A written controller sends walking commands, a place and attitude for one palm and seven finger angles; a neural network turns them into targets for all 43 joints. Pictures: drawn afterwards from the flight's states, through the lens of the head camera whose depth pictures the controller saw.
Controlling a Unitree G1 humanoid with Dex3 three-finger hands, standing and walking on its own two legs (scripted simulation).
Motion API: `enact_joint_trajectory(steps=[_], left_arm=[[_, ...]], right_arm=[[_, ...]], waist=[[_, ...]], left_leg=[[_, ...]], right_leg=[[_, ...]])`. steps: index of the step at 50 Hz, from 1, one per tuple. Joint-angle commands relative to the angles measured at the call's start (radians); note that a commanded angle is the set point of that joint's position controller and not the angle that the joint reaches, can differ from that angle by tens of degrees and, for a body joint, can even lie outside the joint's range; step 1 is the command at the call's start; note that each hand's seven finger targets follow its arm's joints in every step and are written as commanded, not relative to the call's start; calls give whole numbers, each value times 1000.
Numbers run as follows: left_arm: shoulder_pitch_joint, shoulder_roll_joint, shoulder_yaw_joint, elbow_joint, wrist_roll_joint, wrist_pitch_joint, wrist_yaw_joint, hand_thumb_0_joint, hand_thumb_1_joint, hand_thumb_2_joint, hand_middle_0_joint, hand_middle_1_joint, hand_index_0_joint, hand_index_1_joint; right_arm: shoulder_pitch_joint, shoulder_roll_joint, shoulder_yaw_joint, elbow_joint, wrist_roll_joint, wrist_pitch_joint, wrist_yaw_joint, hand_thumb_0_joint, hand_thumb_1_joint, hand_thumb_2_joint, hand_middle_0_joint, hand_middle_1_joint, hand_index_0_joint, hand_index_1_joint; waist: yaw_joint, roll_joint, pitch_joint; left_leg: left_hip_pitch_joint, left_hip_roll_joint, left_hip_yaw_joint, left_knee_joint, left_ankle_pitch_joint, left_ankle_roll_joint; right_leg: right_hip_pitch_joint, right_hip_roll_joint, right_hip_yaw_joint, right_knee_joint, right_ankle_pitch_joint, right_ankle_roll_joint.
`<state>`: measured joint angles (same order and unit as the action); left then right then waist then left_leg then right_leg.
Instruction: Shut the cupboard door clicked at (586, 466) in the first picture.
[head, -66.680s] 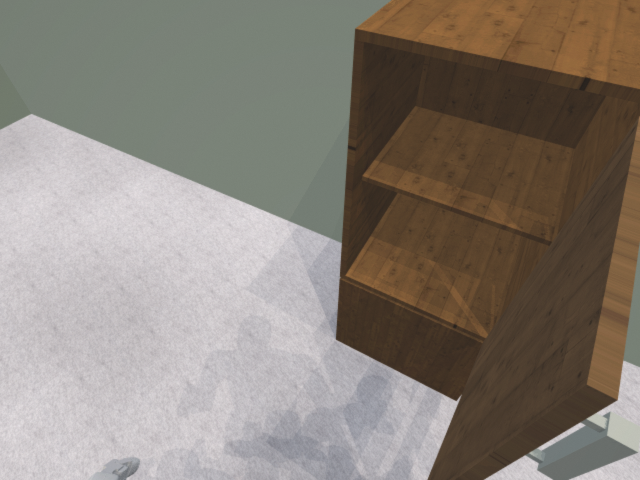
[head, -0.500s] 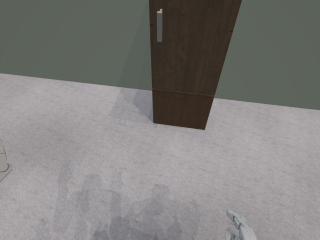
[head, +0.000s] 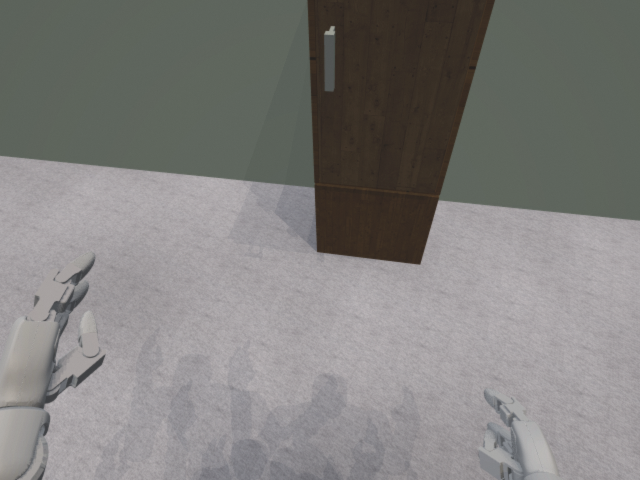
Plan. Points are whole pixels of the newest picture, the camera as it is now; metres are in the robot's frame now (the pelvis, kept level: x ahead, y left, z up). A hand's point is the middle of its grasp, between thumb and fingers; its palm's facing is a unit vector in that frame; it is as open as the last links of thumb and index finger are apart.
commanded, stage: let the arm hang, fingers relaxed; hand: left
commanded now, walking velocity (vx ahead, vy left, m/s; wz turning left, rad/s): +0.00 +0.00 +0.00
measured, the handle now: (331, 59) +1.04 +0.03 +0.06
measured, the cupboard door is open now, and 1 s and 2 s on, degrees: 0 0 0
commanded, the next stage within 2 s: look to check the result in 1.02 s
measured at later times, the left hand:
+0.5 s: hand out of the picture -0.09 +0.20 -0.16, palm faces +0.05 -0.97 -0.25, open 7.2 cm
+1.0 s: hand out of the picture -0.01 +0.20 -0.16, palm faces +0.05 -0.98 -0.20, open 7.3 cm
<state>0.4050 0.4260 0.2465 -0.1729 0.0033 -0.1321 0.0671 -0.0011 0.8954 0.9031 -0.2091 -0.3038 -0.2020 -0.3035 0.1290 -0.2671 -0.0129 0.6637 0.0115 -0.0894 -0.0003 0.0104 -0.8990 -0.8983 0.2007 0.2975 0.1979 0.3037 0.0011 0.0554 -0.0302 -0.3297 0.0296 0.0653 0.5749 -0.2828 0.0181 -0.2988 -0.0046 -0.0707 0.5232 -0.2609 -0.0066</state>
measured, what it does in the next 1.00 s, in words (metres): stands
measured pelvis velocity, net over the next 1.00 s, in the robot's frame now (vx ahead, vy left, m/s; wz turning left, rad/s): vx -0.03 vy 0.02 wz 0.02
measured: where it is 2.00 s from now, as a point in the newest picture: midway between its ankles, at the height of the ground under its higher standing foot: outside the picture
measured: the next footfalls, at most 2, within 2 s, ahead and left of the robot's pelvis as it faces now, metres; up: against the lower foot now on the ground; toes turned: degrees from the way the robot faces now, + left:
none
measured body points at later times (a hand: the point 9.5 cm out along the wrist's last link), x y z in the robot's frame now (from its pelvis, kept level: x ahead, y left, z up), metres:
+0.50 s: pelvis -0.04 +0.00 +0.00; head -0.03 +0.00 +0.45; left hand -0.09 +0.26 -0.14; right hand -0.08 -0.23 -0.15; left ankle +0.01 +0.10 -0.73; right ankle +0.00 -0.11 -0.73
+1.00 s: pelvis -0.03 +0.02 +0.01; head -0.03 +0.02 +0.46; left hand -0.01 +0.25 -0.15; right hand -0.01 -0.22 -0.15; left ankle +0.01 +0.10 -0.73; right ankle +0.01 -0.11 -0.73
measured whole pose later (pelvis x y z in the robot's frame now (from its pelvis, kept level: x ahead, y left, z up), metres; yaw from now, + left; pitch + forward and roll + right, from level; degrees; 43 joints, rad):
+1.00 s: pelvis -0.03 +0.02 +0.01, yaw +1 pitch -1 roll +0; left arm 0.25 0.17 0.02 1.09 0.03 0.00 0.01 0.00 0.91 0.90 -0.20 -0.30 -0.20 -0.30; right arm 0.27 -0.18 -0.02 1.10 -0.02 0.00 -0.02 0.01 -0.90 -0.90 0.20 0.30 0.20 0.30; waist 0.00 0.00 0.01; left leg -0.24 -0.03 0.06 0.40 -0.15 0.05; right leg -0.23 -0.03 -0.03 0.42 -0.17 0.01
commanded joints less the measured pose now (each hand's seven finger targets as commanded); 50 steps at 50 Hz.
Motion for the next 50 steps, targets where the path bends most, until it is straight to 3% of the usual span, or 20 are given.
enact_joint_trajectory(steps=[1, 3, 5, 6, 9, 12, 14, 15, 18, 21, 27, 30, 33, 36, 38, 42, 45, 48, 50], left_arm=[[-53, -26, -162, 404, 30, 122, -72, 0, 900, 900, -200, -300, -200, -300], [-88, -17, -170, 521, 35, 121, -72, 0, 900, 900, -200, -300, -200, -300], [-132, -17, -181, 636, 34, 133, -67, 0, 900, 900, -200, -300, -200, -300], [-153, -19, -191, 688, 29, 140, -61, 0, 900, 900, -200, -300, -200, -300], [-164, -47, -207, 816, 23, 153, -55, 0, 900, 900, -200, -300, -200, -300], [-108, -68, -205, 942, 18, 152, -50, 0, 900, 900, -200, -300, -200, -300], [-61, -98, -191, 1003, 20, 152, -47, 0, 900, 900, -200, -300, -200, -300], [-52, -96, -195, 1032, 19, 151, -48, 0, 900, 900, -200, -300, -200, -300], [-25, -116, -197, 1100, 21, 150, -49, 0, 900, 900, -200, -300, -200, -300], [-21, -121, -201, 1150, 21, 143, -47, 0, 900, 900, -200, -300, -200, -300], [-47, -103, -196, 1202, 21, 140, -44, 0, 900, 900, -200, -300, -200, -300], [-74, -106, -195, 1211, 20, 139, -42, 0, 900, 900, -200, -300, -200, -300], [-82, -115, -195, 1217, 18, 139, -42, 0, 900, 900, -200, -300, -200, -300], [-66, -111, -193, 1226, 23, 145, -40, 0, 900, 900, -200, -300, -200, -300], [-57, -123, -193, 1234, 24, 144, -41, 0, 900, 900, -200, -300, -200, -300], [-60, -136, -198, 1241, 22, 134, -42, 0, 900, 900, -200, -300, -200, -300], [-69, -122, -198, 1241, 23, 130, -42, 0, 900, 900, -200, -300, -200, -300], [-96, -115, -198, 1241, 23, 123, -43, 0, 900, 900, -200, -300, -200, -300], [-108, -107, -200, 1243, 22, 121, -43, 0, 900, 900, -200, -300, -200, -300]], right_arm=[[4, -156, -32, 1, -19, 30, 15, 0, -900, -900, 200, 300, 200, 300], [24, -150, -25, 26, -28, 49, 13, 0, -900, -900, 200, 300, 200, 300], [58, -122, -16, 54, -34, 74, 10, 0, -900, -900, 200, 300, 200, 300], [74, -115, -11, 76, -38, 85, 11, 0, -900, -900, 200, 300, 200, 300], [75, -80, 3, 136, -42, 101, 9, 0, -900, -900, 200, 300, 200, 300], [89, -69, 3, 193, -42, 102, 2, 0, -900, -900, 200, 300, 200, 300], [107, -58, -6, 222, -45, 106, -5, 0, -900, -900, 200, 300, 200, 300], [121, -57, -9, 238, -43, 107, -7, 0, -900, -900, 200, 300, 200, 300], [159, -61, -20, 273, -38, 108, -16, 0, -900, -900, 200, 300, 200, 300], [194, -58, -25, 303, -33, 105, -20, 0, -900, -900, 200, 300, 200, 300], [267, -21, -26, 365, -33, 109, -19, 0, -900, -900, 200, 300, 200, 300], [287, -5, -24, 385, -33, 108, -20, 0, -900, -900, 200, 300, 200, 300], [281, 5, -17, 397, -34, 100, -22, 0, -900, -900, 200, 300, 200, 300], [235, -24, -22, 394, -35, 95, -22, 0, -900, -900, 200, 300, 200, 300], [202, -34, -24, 389, -37, 89, -25, 0, -900, -900, 200, 300, 200, 300], [184, -31, -22, 390, -33, 77, -26, 0, -900, -900, 200, 300, 200, 300], [170, -43, -26, 390, -32, 75, -24, 0, -900, -900, 200, 300, 200, 300], [165, -56, -29, 389, -31, 73, -23, 0, -900, -900, 200, 300, 200, 300], [156, -64, -29, 393, -30, 73, -23, 0, -900, -900, 200, 300, 200, 300]], waist=[[-5, -122, -66], [-14, -269, -76], [-30, -342, -44], [-36, -300, -42], [-30, -110, 19], [-5, 61, 32], [8, 150, 33], [9, 166, 34], [17, 111, 41], [10, 1, 61], [-20, -126, 116], [-32, -185, 117], [-31, -119, 116], [-4, -34, 154], [8, 10, 165], [12, 10, 118], [11, 23, 97], [1, -39, 99], [-2, -34, 104]], left_leg=[[-43, 123, -135, -73, 267, 23], [-1, 81, -132, -43, 178, 20], [63, 25, -105, -2, 102, 11], [88, 15, -99, -6, 98, 6], [79, 29, -119, -91, 26, 12], [-20, 49, -160, -206, -125, 20], [-65, 55, -167, -255, -229, 23], [-83, 62, -177, -280, -262, 25], [-98, 89, -200, -324, -291, 37], [-44, 78, -183, -295, -218, 34], [55, 35, -119, -194, -158, 26], [111, 20, -90, -131, -78, 23], [100, 37, -114, -176, -65, 25], [-15, 72, -189, -296, -220, 32], [-62, 87, -217, -350, -258, 37], [-38, 87, -217, -362, -179, 32], [-7, 80, -208, -366, -179, 27], [23, 78, -195, -352, -124, 24], [47, 74, -185, -347, -101, 21]], right_leg=[[36, -85, 82, 33, 161, -20], [20, -134, 134, -23, 152, -44], [-61, -183, 179, -93, 56, -76], [-78, -183, 176, -101, -1, -83], [-100, -146, 163, -128, -162, -59], [11, -100, 137, -114, -157, -35], [63, -80, 111, -113, -158, -32], [85, -68, 100, -102, -147, -30], [120, -48, 75, -85, -111, -22], [82, -58, 101, -138, -105, -32], [-88, -114, 173, -253, -317, -51], [-147, -134, 186, -272, -329, -60], [-125, -119, 167, -238, -271, -53], [-48, -77, 135, -193, -235, -27], [7, -62, 121, -160, -152, -22], [86, -66, 115, -150, -23, -24], [88, -74, 112, -159, -20, -20], [82, -83, 120, -182, -10, -23], [68, -88, 125, -194, -13, -23]])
